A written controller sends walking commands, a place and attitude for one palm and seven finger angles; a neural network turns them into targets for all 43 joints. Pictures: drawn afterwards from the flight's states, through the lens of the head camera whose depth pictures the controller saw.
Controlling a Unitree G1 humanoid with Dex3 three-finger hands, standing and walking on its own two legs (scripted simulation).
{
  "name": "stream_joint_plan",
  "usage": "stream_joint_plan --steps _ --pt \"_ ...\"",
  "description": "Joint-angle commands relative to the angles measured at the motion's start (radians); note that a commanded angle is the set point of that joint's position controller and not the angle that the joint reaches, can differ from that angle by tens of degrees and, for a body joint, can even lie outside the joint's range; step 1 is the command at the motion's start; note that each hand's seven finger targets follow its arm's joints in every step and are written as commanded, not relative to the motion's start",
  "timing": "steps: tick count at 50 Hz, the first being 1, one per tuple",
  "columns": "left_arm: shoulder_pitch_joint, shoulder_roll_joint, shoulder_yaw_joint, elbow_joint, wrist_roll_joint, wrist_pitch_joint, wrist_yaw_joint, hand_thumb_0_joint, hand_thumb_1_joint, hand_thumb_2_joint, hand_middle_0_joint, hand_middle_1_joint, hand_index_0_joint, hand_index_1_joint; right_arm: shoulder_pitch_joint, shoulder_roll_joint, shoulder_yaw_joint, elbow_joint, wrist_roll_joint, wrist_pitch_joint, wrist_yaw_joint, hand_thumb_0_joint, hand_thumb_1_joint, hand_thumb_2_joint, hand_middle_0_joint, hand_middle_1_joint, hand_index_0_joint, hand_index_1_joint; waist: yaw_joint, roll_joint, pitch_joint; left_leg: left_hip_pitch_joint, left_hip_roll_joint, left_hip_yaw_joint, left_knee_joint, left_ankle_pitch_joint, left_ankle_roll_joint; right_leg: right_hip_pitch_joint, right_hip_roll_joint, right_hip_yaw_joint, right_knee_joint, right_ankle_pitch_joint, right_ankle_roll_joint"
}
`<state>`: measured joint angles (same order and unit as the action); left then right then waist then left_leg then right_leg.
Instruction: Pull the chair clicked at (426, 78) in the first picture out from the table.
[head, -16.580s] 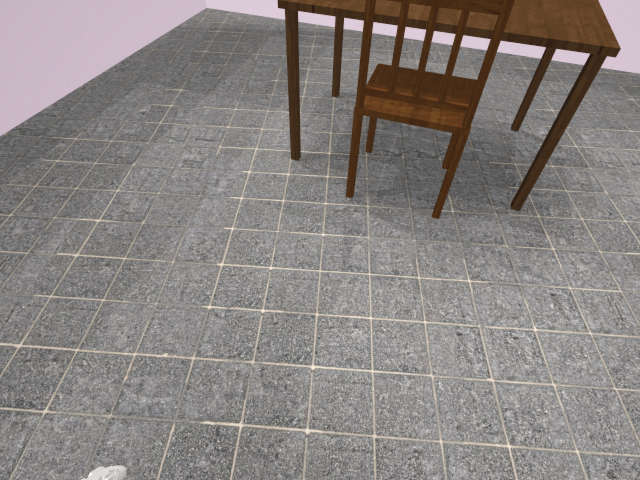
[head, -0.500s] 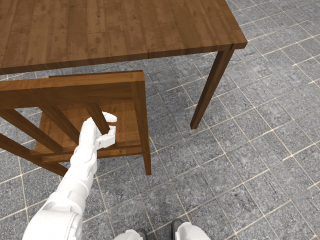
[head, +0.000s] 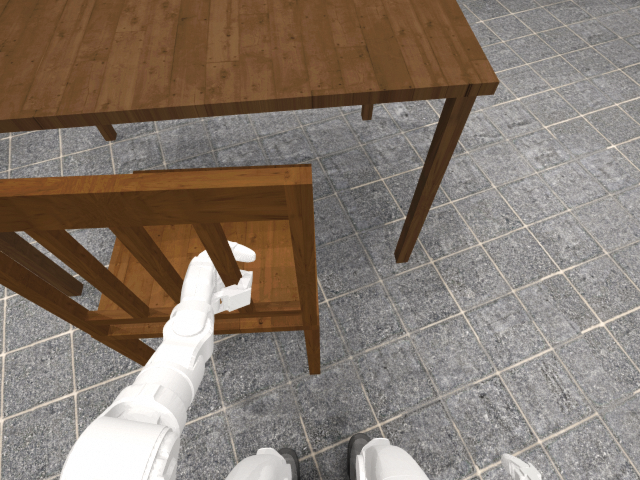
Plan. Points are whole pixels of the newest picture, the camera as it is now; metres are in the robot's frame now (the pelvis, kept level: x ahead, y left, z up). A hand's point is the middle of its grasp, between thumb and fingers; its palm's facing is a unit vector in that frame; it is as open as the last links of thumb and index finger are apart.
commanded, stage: step backward, pulling the chair out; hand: left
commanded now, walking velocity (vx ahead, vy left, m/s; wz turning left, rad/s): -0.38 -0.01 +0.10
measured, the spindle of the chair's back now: (165, 275) +0.39 +0.22 -0.05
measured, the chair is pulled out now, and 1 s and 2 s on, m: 0.14 0.16 0.19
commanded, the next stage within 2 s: stop walking, hand still on the chair in 1.66 s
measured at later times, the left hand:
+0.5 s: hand (244, 296) +0.36 +0.11 -0.06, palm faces -0.02 -0.98 -0.17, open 5.5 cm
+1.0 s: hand (244, 296) +0.36 +0.11 -0.06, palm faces -0.03 -0.99 -0.17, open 5.5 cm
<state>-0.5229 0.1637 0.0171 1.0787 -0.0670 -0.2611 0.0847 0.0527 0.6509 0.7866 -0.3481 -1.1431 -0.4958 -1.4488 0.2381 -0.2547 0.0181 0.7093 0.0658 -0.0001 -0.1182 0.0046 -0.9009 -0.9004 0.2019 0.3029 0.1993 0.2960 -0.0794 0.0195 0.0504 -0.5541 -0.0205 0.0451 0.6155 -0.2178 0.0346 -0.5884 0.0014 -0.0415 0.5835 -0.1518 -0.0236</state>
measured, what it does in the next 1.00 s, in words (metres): stands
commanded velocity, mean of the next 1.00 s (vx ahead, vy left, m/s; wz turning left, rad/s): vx -0.38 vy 0.00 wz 0.09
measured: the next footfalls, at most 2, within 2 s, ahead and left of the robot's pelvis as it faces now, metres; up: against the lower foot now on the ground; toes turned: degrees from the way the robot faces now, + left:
left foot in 1.86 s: +0.02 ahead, +0.14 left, +0.00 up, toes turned +2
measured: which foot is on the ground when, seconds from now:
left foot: down 0.00-1.00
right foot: down 0.00-1.00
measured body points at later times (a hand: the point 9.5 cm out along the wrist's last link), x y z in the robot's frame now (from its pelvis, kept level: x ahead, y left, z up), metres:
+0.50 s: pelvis -0.01 -0.01 +0.00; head +0.07 -0.02 +0.44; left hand +0.36 +0.16 -0.05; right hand +0.06 -0.27 -0.14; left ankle +0.05 +0.10 -0.72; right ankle +0.08 -0.10 -0.72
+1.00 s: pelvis -0.01 +0.00 +0.00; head +0.08 -0.01 +0.44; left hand +0.36 +0.16 -0.05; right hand +0.06 -0.27 -0.13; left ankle +0.05 +0.10 -0.72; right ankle +0.08 -0.10 -0.72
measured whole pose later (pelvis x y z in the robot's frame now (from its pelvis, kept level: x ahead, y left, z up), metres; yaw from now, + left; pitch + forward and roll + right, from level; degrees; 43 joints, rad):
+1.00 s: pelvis -0.01 +0.00 +0.00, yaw +1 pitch +6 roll +0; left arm -0.55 0.16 0.00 1.13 -0.06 -0.27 0.10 0.05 0.64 0.79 -0.34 -1.18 -0.50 -1.45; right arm 0.25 -0.26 0.02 0.76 0.06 -0.07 -0.13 0.01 -0.90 -0.90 0.20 0.30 0.20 0.30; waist -0.08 0.01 0.08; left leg -0.52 -0.02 0.03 0.62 -0.21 0.03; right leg -0.54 0.00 -0.06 0.58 -0.15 -0.03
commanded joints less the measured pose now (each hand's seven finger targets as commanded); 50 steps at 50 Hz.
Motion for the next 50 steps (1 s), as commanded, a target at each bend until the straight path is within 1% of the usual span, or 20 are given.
stream_joint_plan --steps 1,4,5,7,10,12,16,18,20,22,25,26,30,32,36,39,43,45,47,50 --pt "-0.366 0.208 0.006 -0.189 0.046 -0.065 0.040 0.000 0.900 0.900 -0.500 -1.450 -0.500 -1.450 0.077 -0.135 -0.047 -0.064 0.000 -0.052 -0.019 0.000 -0.900 -0.900 0.200 0.300 0.200 0.300 0.009 0.032 -0.435 0.177 0.128 -0.141 -0.093 -0.023 0.000 0.215 -0.122 0.142 -0.089 -0.100 0.015" --pt "-0.355 0.194 -0.001 -0.183 0.046 -0.067 0.041 0.000 0.900 0.900 -0.500 -1.450 -0.500 -1.450 0.071 -0.129 -0.043 -0.060 -0.001 -0.064 -0.020 0.000 -0.900 -0.900 0.200 0.300 0.200 0.300 0.017 0.035 -0.427 0.156 0.136 -0.148 -0.103 -0.030 0.004 0.227 -0.119 0.142 -0.069 -0.112 0.017" --pt "-0.356 0.197 -0.001 -0.179 0.046 -0.067 0.042 0.000 0.900 0.900 -0.500 -1.450 -0.500 -1.450 0.074 -0.132 -0.043 -0.057 0.000 -0.068 -0.020 0.000 -0.900 -0.900 0.200 0.300 0.200 0.300 0.019 0.021 -0.428 0.148 0.135 -0.148 -0.097 -0.033 0.004 0.233 -0.120 0.146 -0.070 -0.115 0.015" --pt "-0.362 0.212 0.007 -0.185 0.047 -0.069 0.046 0.000 0.900 0.900 -0.500 -1.450 -0.500 -1.450 0.074 -0.133 -0.044 -0.056 -0.001 -0.074 -0.022 0.000 -0.900 -0.900 0.200 0.300 0.200 0.300 0.021 0.031 -0.423 0.144 0.126 -0.141 -0.087 -0.032 -0.001 0.239 -0.133 0.159 -0.082 -0.114 0.010" --pt "-0.357 0.204 0.001 -0.166 0.047 -0.073 0.046 0.000 0.900 0.900 -0.500 -1.450 -0.500 -1.450 0.089 -0.134 -0.046 -0.048 0.000 -0.082 -0.021 0.000 -0.900 -0.900 0.200 0.300 0.200 0.300 0.018 -0.021 -0.424 0.163 0.104 -0.126 -0.057 -0.050 -0.012 0.233 -0.159 0.183 -0.126 -0.120 0.000" --pt "-0.357 0.210 0.006 -0.160 0.049 -0.076 0.047 0.000 0.900 0.900 -0.500 -1.450 -0.500 -1.450 0.093 -0.140 -0.047 -0.040 0.000 -0.089 -0.022 0.000 -0.900 -0.900 0.200 0.300 0.200 0.300 0.019 0.009 -0.429 0.181 0.112 -0.135 -0.069 -0.028 -0.012 0.224 -0.155 0.171 -0.118 -0.107 -0.002" --pt "-0.365 0.197 0.003 -0.163 0.050 -0.077 0.046 0.000 0.900 0.900 -0.500 -1.450 -0.500 -1.450 0.071 -0.138 -0.043 -0.040 -0.006 -0.096 -0.027 0.000 -0.900 -0.900 0.200 0.300 0.200 0.300 0.026 0.054 -0.437 0.152 0.167 -0.182 -0.127 0.048 0.012 0.249 -0.102 0.126 -0.017 -0.070 0.019" --pt "-0.375 0.192 0.000 -0.172 0.049 -0.072 0.043 0.000 0.900 0.900 -0.500 -1.450 -0.500 -1.450 0.071 -0.133 -0.043 -0.036 -0.006 -0.094 -0.026 0.000 -0.900 -0.900 0.200 0.300 0.200 0.300 0.031 0.063 -0.448 0.141 0.180 -0.191 -0.116 0.095 0.017 0.271 -0.101 0.129 0.017 -0.031 0.016" --pt "-0.374 0.193 0.000 -0.164 0.048 -0.068 0.041 0.000 0.900 0.900 -0.500 -1.450 -0.500 -1.450 0.080 -0.133 -0.046 -0.033 -0.005 -0.092 -0.026 0.000 -0.900 -0.900 0.200 0.300 0.200 0.300 0.029 0.036 -0.441 0.135 0.167 -0.177 -0.091 0.091 0.008 0.267 -0.113 0.143 0.004 -0.015 0.009" --pt "-0.378 0.194 -0.003 -0.161 0.049 -0.068 0.041 0.000 0.900 0.900 -0.500 -1.450 -0.500 -1.450 0.087 -0.133 -0.048 -0.028 -0.005 -0.092 -0.026 0.000 -0.900 -0.900 0.200 0.300 0.200 0.300 0.023 0.034 -0.441 0.144 0.147 -0.163 -0.068 0.076 -0.004 0.255 -0.131 0.159 -0.024 -0.002 0.001" --pt "-0.378 0.197 -0.002 -0.147 0.048 -0.072 0.041 0.000 0.900 0.900 -0.500 -1.450 -0.500 -1.450 0.098 -0.132 -0.049 -0.024 -0.003 -0.096 -0.024 0.000 -0.900 -0.900 0.200 0.300 0.200 0.300 0.019 -0.008 -0.438 0.157 0.122 -0.148 -0.039 0.022 -0.013 0.239 -0.159 0.188 -0.076 -0.038 -0.009" --pt "-0.382 0.198 -0.003 -0.146 0.050 -0.075 0.042 0.000 0.900 0.900 -0.500 -1.450 -0.500 -1.450 0.098 -0.135 -0.051 -0.022 -0.005 -0.098 -0.026 0.000 -0.900 -0.900 0.200 0.300 0.200 0.300 0.015 0.003 -0.443 0.170 0.116 -0.143 -0.036 0.027 -0.017 0.238 -0.163 0.186 -0.086 -0.027 -0.010" --pt "-0.384 0.191 -0.007 -0.139 0.048 -0.078 0.042 0.000 0.900 0.900 -0.500 -1.450 -0.500 -1.450 0.090 -0.132 -0.044 -0.020 -0.004 -0.103 -0.025 0.000 -0.900 -0.900 0.200 0.300 0.200 0.300 0.020 0.004 -0.440 0.169 0.129 -0.154 -0.061 0.024 -0.010 0.242 -0.151 0.170 -0.082 -0.058 0.004" --pt "-0.383 0.192 -0.005 -0.144 0.049 -0.079 0.043 0.000 0.900 0.900 -0.500 -1.450 -0.500 -1.450 0.084 -0.134 -0.043 -0.020 -0.004 -0.104 -0.027 0.000 -0.900 -0.900 0.200 0.300 0.200 0.300 0.023 0.048 -0.449 0.172 0.147 -0.170 -0.085 0.065 -0.003 0.250 -0.131 0.147 -0.048 -0.035 0.011" --pt "-0.390 0.190 -0.004 -0.151 0.046 -0.070 0.038 0.000 0.900 0.900 -0.500 -1.450 -0.500 -1.450 0.071 -0.133 -0.044 -0.025 -0.007 -0.099 -0.030 0.000 -0.900 -0.900 0.200 0.300 0.200 0.300 0.027 0.051 -0.453 0.147 0.170 -0.191 -0.091 0.141 0.007 0.285 -0.116 0.139 0.002 0.027 0.012" --pt "-0.392 0.192 -0.006 -0.157 0.044 -0.067 0.036 0.000 0.900 0.900 -0.500 -1.450 -0.500 -1.450 0.076 -0.130 -0.045 -0.024 -0.005 -0.096 -0.028 0.000 -0.900 -0.900 0.200 0.300 0.200 0.300 0.027 0.049 -0.451 0.141 0.154 -0.175 -0.066 0.093 -0.001 0.282 -0.137 0.165 -0.021 0.005 0.003" --pt "-0.377 0.197 -0.009 -0.146 0.043 -0.067 0.039 0.000 0.900 0.900 -0.500 -1.450 -0.500 -1.450 0.091 -0.131 -0.047 -0.022 -0.003 -0.097 -0.028 0.000 -0.900 -0.900 0.200 0.300 0.200 0.300 0.019 -0.026 -0.436 0.177 0.101 -0.135 -0.019 0.002 -0.022 0.267 -0.193 0.218 -0.131 -0.042 -0.012" --pt "-0.372 0.202 -0.005 -0.137 0.044 -0.068 0.041 0.000 0.900 0.900 -0.500 -1.450 -0.500 -1.450 0.093 -0.136 -0.049 -0.017 -0.001 -0.097 -0.026 0.000 -0.900 -0.900 0.200 0.300 0.200 0.300 0.019 -0.028 -0.439 0.197 0.086 -0.124 -0.005 -0.029 -0.027 0.272 -0.220 0.238 -0.171 -0.055 -0.017" --pt "-0.374 0.196 -0.010 -0.139 0.041 -0.067 0.041 0.000 0.900 0.900 -0.500 -1.450 -0.500 -1.450 0.085 -0.140 -0.046 -0.016 -0.001 -0.100 -0.027 0.000 -0.900 -0.900 0.200 0.300 0.200 0.300 0.019 -0.026 -0.432 0.221 0.094 -0.131 -0.030 -0.003 -0.026 0.274 -0.210 0.207 -0.171 -0.045 -0.014" --pt "-0.380 0.179 -0.018 -0.148 0.040 -0.067 0.038 0.000 0.900 0.900 -0.500 -1.450 -0.500 -1.450 0.066 -0.141 -0.039 -0.022 -0.002 -0.101 -0.031 0.000 -0.900 -0.900 0.200 0.300 0.200 0.300 0.027 0.026 -0.434 0.209 0.149 -0.178 -0.112 0.082 -0.002 0.292 -0.140 0.141 -0.088 -0.038 0.014"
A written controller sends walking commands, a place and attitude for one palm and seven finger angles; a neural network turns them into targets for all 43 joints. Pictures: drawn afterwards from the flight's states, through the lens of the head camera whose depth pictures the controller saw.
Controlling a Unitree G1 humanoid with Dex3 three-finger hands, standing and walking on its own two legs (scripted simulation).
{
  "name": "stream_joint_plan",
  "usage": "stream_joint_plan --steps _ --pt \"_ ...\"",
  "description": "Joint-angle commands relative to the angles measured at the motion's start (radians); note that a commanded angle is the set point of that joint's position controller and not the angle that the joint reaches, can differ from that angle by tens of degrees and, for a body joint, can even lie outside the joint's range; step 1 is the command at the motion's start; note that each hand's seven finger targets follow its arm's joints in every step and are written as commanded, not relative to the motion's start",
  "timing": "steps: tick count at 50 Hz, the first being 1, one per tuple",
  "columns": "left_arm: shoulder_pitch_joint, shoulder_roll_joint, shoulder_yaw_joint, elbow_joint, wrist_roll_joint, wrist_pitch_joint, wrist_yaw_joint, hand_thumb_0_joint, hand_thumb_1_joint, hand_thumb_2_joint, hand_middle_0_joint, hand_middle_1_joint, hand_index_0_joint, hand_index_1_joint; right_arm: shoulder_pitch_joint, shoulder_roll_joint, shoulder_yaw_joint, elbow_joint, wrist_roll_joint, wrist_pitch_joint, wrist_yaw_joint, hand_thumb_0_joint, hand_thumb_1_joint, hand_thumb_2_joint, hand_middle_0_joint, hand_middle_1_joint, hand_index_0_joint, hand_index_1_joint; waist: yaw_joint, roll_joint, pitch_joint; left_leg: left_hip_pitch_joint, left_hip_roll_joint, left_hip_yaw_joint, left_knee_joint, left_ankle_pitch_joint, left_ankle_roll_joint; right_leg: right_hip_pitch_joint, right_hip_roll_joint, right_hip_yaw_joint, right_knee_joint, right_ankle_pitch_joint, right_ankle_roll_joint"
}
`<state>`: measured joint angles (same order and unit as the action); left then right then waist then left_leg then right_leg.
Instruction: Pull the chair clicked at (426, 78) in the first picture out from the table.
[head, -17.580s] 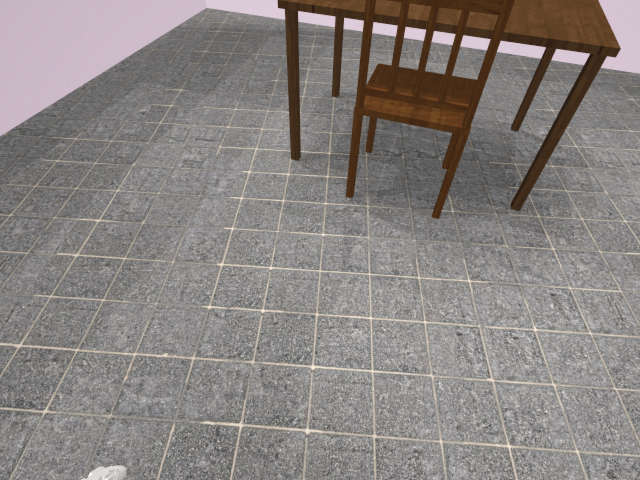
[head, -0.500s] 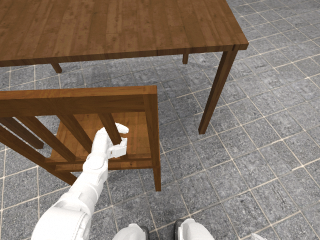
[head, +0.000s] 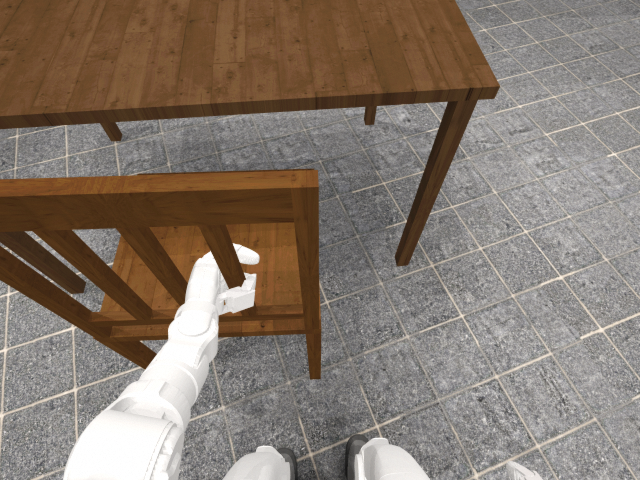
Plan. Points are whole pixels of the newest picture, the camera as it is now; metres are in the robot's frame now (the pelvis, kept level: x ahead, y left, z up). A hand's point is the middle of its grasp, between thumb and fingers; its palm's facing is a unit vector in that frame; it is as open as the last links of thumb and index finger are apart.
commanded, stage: step backward, pulling the chair out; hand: left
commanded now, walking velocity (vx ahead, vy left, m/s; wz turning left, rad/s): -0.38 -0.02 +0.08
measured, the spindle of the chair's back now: (169, 276) +0.39 +0.22 -0.05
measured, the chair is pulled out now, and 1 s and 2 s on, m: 0.16 0.19 0.22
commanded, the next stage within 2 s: stop walking, hand still on the chair in 0.66 s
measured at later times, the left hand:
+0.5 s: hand (245, 293) +0.37 +0.11 -0.06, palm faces -0.07 -0.98 -0.16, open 5.5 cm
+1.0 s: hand (240, 315) +0.33 +0.11 -0.06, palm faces -0.07 -0.99 -0.14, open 5.6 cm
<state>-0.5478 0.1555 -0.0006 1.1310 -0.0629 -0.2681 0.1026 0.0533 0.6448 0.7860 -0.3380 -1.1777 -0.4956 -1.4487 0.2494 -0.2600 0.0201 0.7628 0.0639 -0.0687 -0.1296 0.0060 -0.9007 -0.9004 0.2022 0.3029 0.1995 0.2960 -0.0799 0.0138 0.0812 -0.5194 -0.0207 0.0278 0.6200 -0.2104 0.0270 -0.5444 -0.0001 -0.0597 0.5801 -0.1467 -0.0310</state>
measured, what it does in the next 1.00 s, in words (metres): steps on the spot: left foot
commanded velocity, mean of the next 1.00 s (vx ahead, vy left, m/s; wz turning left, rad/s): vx -0.28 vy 0.00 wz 0.05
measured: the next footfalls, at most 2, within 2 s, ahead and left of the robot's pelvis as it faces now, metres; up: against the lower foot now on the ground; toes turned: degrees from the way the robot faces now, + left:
left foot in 0.86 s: +0.03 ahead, +0.14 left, +0.00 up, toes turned +1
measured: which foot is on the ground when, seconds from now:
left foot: down 0.00-0.70, up 0.72-0.84, down 0.86-1.00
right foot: down 0.00-1.00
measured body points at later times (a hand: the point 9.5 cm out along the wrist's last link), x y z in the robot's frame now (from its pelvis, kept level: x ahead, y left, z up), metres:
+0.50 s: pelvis +0.00 +0.01 +0.00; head +0.08 +0.00 +0.44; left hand +0.36 +0.16 -0.05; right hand +0.07 -0.26 -0.13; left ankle +0.06 +0.10 -0.72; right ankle +0.09 -0.10 -0.72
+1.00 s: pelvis -0.01 +0.01 +0.01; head +0.08 +0.00 +0.45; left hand +0.33 +0.16 -0.05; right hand +0.09 -0.25 -0.12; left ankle -0.01 +0.14 -0.72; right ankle +0.09 -0.10 -0.72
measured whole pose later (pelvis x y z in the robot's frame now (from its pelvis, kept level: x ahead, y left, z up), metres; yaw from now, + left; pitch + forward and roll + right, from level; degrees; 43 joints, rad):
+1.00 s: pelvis -0.01 +0.01 +0.01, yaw +2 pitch +2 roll +1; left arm -0.41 0.12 -0.07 0.88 -0.06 -0.13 0.08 0.09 0.66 0.78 -0.28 -1.21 -0.49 -1.45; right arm 0.23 -0.25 0.03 0.68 0.03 0.01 -0.13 0.01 -0.90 -0.90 0.20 0.30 0.20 0.30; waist -0.06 -0.01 0.16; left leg -0.31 -0.02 -0.01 0.55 -0.28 -0.01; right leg -0.44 -0.05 -0.06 0.53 -0.12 -0.01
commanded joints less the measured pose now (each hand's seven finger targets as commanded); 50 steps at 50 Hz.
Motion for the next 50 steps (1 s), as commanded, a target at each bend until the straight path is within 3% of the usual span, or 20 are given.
stream_joint_plan --steps 1,4,8,14,17,19,23,26,28,31,35,37,39,40,42,43,44,46,47,50 --pt "-0.363 0.186 0.001 -0.202 0.037 -0.058 0.020 0.000 0.900 0.900 -0.500 -1.450 -0.500 -1.450 0.044 -0.142 -0.042 -0.075 -0.003 -0.031 -0.023 0.000 -0.900 -0.900 0.200 0.300 0.200 0.300 0.029 0.078 -0.466 0.169 0.175 -0.188 -0.146 0.128 0.018 0.251 -0.111 0.133 -0.030 -0.018 0.026" --pt "-0.383 0.175 -0.002 -0.227 0.034 -0.050 0.012 0.000 0.900 0.900 -0.500 -1.450 -0.500 -1.450 0.035 -0.127 -0.040 -0.081 -0.009 -0.023 -0.021 0.000 -0.900 -0.900 0.200 0.300 0.200 0.300 0.038 0.104 -0.465 0.145 0.222 -0.223 -0.152 0.215 0.041 0.270 -0.088 0.125 0.060 -0.014 0.022" --pt "-0.386 0.169 -0.005 -0.222 0.032 -0.039 0.006 0.000 0.900 0.900 -0.500 -1.450 -0.500 -1.450 0.037 -0.124 -0.044 -0.078 -0.012 -0.019 -0.021 0.000 -0.900 -0.900 0.200 0.300 0.200 0.300 0.038 0.076 -0.446 0.110 0.213 -0.208 -0.125 0.178 0.031 0.290 -0.102 0.146 0.050 0.003 0.009" --pt "-0.359 0.192 0.008 -0.197 0.034 -0.048 0.014 0.000 0.900 0.900 -0.500 -1.450 -0.500 -1.450 0.070 -0.121 -0.052 -0.068 -0.006 -0.032 -0.018 0.000 -0.900 -0.900 0.200 0.300 0.200 0.300 0.020 -0.038 -0.455 0.166 0.095 -0.125 0.008 -0.021 -0.020 0.240 -0.219 0.271 -0.141 -0.028 -0.034" --pt "-0.350 0.208 0.017 -0.179 0.032 -0.048 0.018 0.000 0.900 0.900 -0.500 -1.450 -0.500 -1.450 0.071 -0.123 -0.049 -0.056 -0.005 -0.038 -0.015 0.000 -0.900 -0.900 0.200 0.300 0.200 0.300 0.020 -0.066 -0.453 0.222 0.068 -0.099 0.035 -0.075 -0.030 0.231 -0.257 0.265 -0.202 -0.018 -0.035" --pt "-0.370 0.189 0.000 -0.188 0.032 -0.048 0.015 0.000 0.900 0.900 -0.500 -1.450 -0.500 -1.450 0.061 -0.126 -0.042 -0.057 -0.004 -0.041 -0.015 0.000 -0.900 -0.900 0.200 0.300 0.200 0.300 0.018 -0.073 -0.445 0.234 0.079 -0.104 -0.003 -0.052 -0.023 0.230 -0.239 0.218 -0.194 -0.034 -0.016" --pt "-0.391 0.160 -0.010 -0.204 0.033 -0.051 0.012 0.000 0.900 0.900 -0.500 -1.450 -0.500 -1.450 0.023 -0.136 -0.034 -0.066 -0.012 -0.038 -0.022 0.000 -0.900 -0.900 0.200 0.300 0.200 0.300 0.034 0.100 -0.451 0.185 0.227 -0.259 -0.184 0.207 0.046 0.261 -0.082 0.103 0.052 -0.038 0.030" --pt "-0.415 0.164 0.000 -0.220 0.038 -0.045 0.002 0.000 0.900 0.900 -0.500 -1.450 -0.500 -1.450 0.023 -0.128 -0.042 -0.065 -0.025 -0.030 -0.018 0.000 -0.900 -0.900 0.200 0.300 0.200 0.300 0.038 0.155 -0.451 0.231 0.266 -0.279 -0.163 0.355 0.066 0.232 -0.068 0.105 0.115 -0.084 0.020" --pt "-0.418 0.149 -0.005 -0.221 0.036 -0.038 -0.004 0.000 0.900 0.900 -0.500 -1.450 -0.500 -1.450 0.025 -0.116 -0.042 -0.065 -0.028 -0.026 -0.013 0.000 -0.900 -0.900 0.200 0.300 0.200 0.300 0.040 0.129 -0.428 0.205 0.274 -0.274 -0.147 0.348 0.071 0.263 -0.068 0.110 0.094 -0.091 0.018" --pt "-0.395 0.159 -0.002 -0.215 0.031 -0.029 -0.006 0.000 0.900 0.900 -0.500 -1.450 -0.500 -1.450 0.020 -0.119 -0.047 -0.070 -0.017 -0.025 -0.017 0.000 -0.900 -0.900 0.200 0.300 0.200 0.300 0.042 0.054 -0.420 0.080 0.219 -0.220 -0.108 0.179 0.036 0.370 -0.115 0.161 0.036 0.015 -0.001" --pt "-0.345 0.204 0.018 -0.179 0.024 -0.030 0.009 0.000 0.900 0.900 -0.500 -1.450 -0.500 -1.450 0.065 -0.116 -0.055 -0.056 -0.003 -0.039 -0.008 0.000 -0.900 -0.900 0.200 0.300 0.200 0.300 0.033 -0.118 -0.448 0.143 0.026 -0.098 0.188 -0.236 -0.050 0.301 -0.355 0.404 -0.268 -0.039 -0.083" --pt "-0.334 0.192 0.017 -0.180 0.028 -0.011 0.005 0.000 0.900 0.900 -0.500 -1.450 -0.500 -1.450 0.047 -0.119 -0.048 -0.060 -0.009 -0.040 -0.004 0.000 -0.900 -0.900 0.200 0.300 0.200 0.300 0.043 -0.116 -0.448 0.095 0.016 -0.132 0.293 -0.298 -0.053 0.373 -0.385 0.365 -0.248 0.154 -0.125" --pt "-0.341 0.189 0.025 -0.383 0.027 -0.006 -0.003 0.000 0.900 0.900 -0.500 -1.450 -0.500 -1.450 0.018 -0.105 -0.039 -0.116 -0.023 -0.031 0.002 0.000 -0.900 -0.900 0.200 0.300 0.200 0.300 0.036 -0.089 -0.488 0.140 0.037 -0.147 0.188 -0.280 -0.047 0.470 -0.372 0.268 -0.167 0.338 -0.123" --pt "-0.311 0.181 0.028 -0.405 0.025 0.006 0.000 0.000 0.900 0.900 -0.500 -1.450 -0.500 -1.450 -0.004 -0.099 -0.029 -0.122 -0.023 -0.027 -0.002 0.000 -0.900 -0.900 0.200 0.300 0.200 0.300 0.033 -0.073 -0.488 0.174 0.042 -0.125 0.077 -0.240 -0.041 0.491 -0.339 0.225 -0.140 0.368 -0.097" --pt "-0.245 0.133 -0.008 -0.442 0.013 0.043 0.002 0.000 0.900 0.900 -0.500 -1.450 -0.500 -1.450 -0.007 -0.108 -0.023 -0.143 -0.028 -0.009 -0.015 0.000 -0.900 -0.900 0.200 0.300 0.200 0.300 0.033 -0.018 -0.470 0.246 0.099 -0.134 -0.190 -0.001 -0.018 0.491 -0.227 0.124 -0.075 0.245 -0.015" --pt "-0.232 0.118 -0.016 -0.485 0.013 0.046 0.001 0.000 0.900 0.900 -0.500 -1.450 -0.500 -1.450 -0.018 -0.127 -0.033 -0.167 -0.032 0.002 -0.019 0.000 -0.900 -0.900 0.200 0.300 0.200 0.300 0.049 0.059 -0.464 0.261 0.164 -0.196 -0.208 0.145 0.015 0.478 -0.145 0.090 -0.039 0.175 0.033" --pt "-0.222 0.092 -0.031 -0.489 0.010 0.049 -0.003 0.000 0.900 0.900 -0.500 -1.450 -0.500 -1.450 -0.022 -0.110 -0.032 -0.184 -0.027 0.019 -0.014 0.000 -0.900 -0.900 0.200 0.300 0.200 0.300 0.058 0.064 -0.475 0.260 0.193 -0.193 -0.206 0.164 0.036 0.482 -0.113 0.093 -0.036 0.078 0.053" --pt "-0.232 0.048 -0.074 -0.506 0.019 0.056 -0.015 0.000 0.900 0.900 -0.500 -1.450 -0.500 -1.450 -0.046 -0.091 -0.017 -0.202 -0.037 0.040 -0.016 0.000 -0.900 -0.900 0.200 0.300 0.200 0.300 0.052 0.128 -0.450 0.225 0.194 -0.185 -0.232 0.131 0.036 0.488 -0.105 0.077 -0.015 -0.006 0.036" --pt "-0.205 0.080 -0.044 -0.503 0.029 0.060 -0.008 0.000 0.900 0.900 -0.500 -1.450 -0.500 -1.450 -0.039 -0.096 -0.021 -0.202 -0.039 0.047 -0.018 0.000 -0.900 -0.900 0.200 0.300 0.200 0.300 0.057 0.116 -0.429 0.218 0.186 -0.174 -0.225 0.129 0.027 0.484 -0.099 0.075 -0.022 0.005 0.033" --pt "-0.126 0.068 -0.058 -0.515 0.038 0.069 -0.007 0.000 0.900 0.900 -0.500 -1.450 -0.500 -1.450 -0.034 -0.093 -0.026 -0.210 -0.037 0.055 -0.014 0.000 -0.900 -0.900 0.200 0.300 0.200 0.300 0.057 0.027 -0.418 0.248 0.145 -0.124 -0.190 0.104 -0.008 0.497 -0.126 0.101 -0.087 0.082 0.018"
